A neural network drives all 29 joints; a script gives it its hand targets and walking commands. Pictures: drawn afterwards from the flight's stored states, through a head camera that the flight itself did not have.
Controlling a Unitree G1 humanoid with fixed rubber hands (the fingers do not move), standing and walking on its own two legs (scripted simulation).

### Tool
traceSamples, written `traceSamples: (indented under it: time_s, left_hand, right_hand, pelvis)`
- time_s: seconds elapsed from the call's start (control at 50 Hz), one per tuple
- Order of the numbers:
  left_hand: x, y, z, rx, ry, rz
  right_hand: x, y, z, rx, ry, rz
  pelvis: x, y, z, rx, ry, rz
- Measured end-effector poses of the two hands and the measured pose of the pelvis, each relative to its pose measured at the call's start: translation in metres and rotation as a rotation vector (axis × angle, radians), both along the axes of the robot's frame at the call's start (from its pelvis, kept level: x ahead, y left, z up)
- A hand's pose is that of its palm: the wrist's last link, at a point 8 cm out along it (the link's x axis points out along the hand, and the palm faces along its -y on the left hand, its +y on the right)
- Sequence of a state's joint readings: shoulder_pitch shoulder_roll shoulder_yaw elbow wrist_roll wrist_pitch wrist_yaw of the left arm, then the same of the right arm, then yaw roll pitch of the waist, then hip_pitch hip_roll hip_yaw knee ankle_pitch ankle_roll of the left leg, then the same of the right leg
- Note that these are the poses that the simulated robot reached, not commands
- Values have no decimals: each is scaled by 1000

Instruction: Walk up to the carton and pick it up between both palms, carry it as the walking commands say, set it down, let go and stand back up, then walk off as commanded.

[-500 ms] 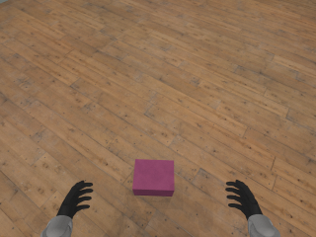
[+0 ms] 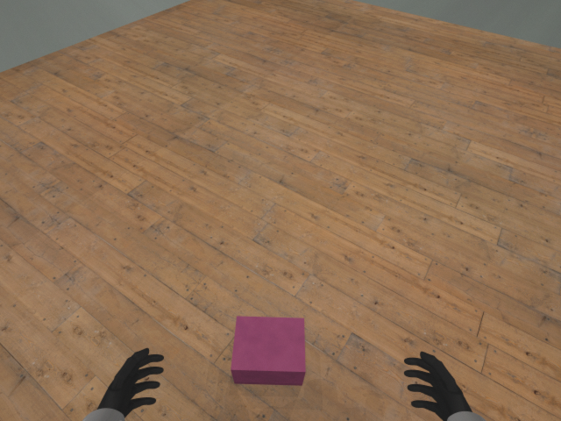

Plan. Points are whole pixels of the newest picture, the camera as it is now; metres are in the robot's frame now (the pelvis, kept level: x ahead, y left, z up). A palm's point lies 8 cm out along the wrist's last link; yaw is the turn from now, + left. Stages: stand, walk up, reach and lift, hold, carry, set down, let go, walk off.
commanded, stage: let go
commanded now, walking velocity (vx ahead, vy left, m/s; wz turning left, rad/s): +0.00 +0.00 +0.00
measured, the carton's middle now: (269, 350) +0.46 +0.03 -0.70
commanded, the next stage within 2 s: stand in 0.02 s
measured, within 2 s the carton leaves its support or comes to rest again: neither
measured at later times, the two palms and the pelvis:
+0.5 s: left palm out of the picture +0.11 +0.30 -0.10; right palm out of the picture +0.11 -0.27 -0.10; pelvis +0.01 +0.01 +0.00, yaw +0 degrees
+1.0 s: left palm out of the picture +0.07 +0.30 -0.11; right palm out of the picture +0.07 -0.27 -0.11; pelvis -0.01 +0.02 +0.00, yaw +0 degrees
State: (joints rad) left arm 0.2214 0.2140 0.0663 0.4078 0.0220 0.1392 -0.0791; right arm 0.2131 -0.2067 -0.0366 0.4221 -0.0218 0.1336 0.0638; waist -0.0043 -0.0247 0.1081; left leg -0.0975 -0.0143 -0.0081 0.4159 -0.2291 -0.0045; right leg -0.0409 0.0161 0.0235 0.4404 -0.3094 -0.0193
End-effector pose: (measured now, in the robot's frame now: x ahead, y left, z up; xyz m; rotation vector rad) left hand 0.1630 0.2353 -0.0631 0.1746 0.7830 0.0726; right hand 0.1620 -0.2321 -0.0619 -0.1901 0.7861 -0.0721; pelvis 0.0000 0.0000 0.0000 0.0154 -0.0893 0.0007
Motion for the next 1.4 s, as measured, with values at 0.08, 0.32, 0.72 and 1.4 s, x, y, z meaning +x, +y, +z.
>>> traceSamples:
  time_s: [0.08,0.32,0.72,1.4]
  left_hand:
    - [-6,14,-7,39,4,31]
    - [-37,63,-23,152,105,110]
    - [-67,62,-41,149,230,112]
    - [-109,73,-46,177,337,111]
  right_hand:
    - [-5,-8,-8,-45,6,-24]
    - [-32,-42,-24,-157,105,-99]
    - [-68,-36,-41,-147,234,-128]
    - [-113,-47,-46,-165,345,-145]
  pelvis:
    - [0,3,-2,-8,25,-1]
    - [7,10,-4,-19,58,-4]
    - [1,14,-1,-18,41,-3]
    - [-19,15,4,-17,30,-4]
